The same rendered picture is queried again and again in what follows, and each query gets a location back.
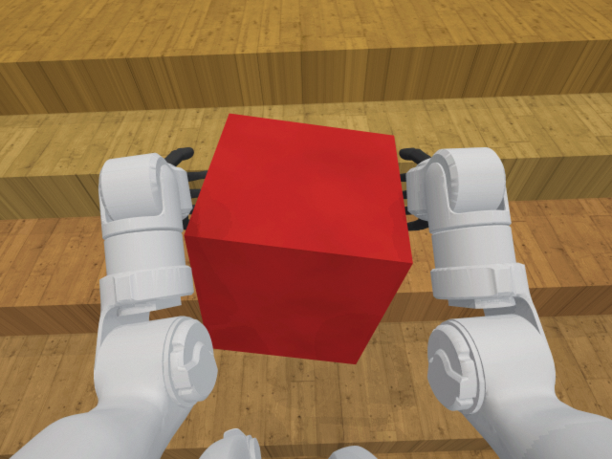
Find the robot left upper arm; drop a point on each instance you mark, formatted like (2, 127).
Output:
(148, 377)

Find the robot right hand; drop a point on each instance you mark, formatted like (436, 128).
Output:
(417, 156)

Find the robot right upper arm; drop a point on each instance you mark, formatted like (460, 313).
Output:
(498, 372)

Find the robot left forearm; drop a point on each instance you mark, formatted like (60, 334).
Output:
(143, 201)

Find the robot left shin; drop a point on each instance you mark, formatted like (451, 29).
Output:
(234, 431)

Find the left robot thigh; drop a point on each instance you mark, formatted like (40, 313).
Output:
(233, 447)

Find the robot left hand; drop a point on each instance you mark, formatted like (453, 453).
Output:
(181, 154)

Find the robot right forearm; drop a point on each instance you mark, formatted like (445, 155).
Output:
(462, 194)

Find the carton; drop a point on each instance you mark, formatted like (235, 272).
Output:
(298, 241)

